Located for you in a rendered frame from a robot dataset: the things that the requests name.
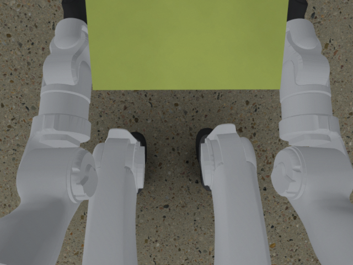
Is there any robot right upper arm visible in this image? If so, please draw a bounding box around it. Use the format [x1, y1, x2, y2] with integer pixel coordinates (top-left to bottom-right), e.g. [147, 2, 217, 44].
[271, 146, 353, 265]

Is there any robot right forearm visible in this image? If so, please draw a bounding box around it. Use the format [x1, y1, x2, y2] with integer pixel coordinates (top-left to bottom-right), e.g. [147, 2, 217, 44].
[279, 18, 353, 189]

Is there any robot left upper arm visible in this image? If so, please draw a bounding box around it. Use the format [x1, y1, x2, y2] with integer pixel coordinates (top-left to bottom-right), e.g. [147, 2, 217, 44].
[0, 147, 98, 265]

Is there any robot right hand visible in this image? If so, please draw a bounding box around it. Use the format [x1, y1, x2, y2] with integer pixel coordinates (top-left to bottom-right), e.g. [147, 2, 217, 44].
[287, 0, 308, 21]

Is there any robot right foot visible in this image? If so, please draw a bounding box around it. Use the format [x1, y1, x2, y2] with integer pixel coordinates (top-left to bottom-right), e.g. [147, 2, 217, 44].
[196, 128, 213, 191]

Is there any robot right thigh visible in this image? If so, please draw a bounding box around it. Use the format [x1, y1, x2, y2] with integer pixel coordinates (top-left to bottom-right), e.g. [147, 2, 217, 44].
[201, 133, 271, 265]

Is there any robot left forearm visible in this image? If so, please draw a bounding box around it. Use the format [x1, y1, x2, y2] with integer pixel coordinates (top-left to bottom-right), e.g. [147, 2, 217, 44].
[16, 18, 92, 194]

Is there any robot left hand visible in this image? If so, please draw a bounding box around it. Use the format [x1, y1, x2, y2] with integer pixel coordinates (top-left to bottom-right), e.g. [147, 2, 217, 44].
[61, 0, 87, 24]

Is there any carton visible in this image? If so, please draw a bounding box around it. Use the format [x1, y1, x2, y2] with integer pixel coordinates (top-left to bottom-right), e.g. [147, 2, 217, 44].
[85, 0, 289, 90]

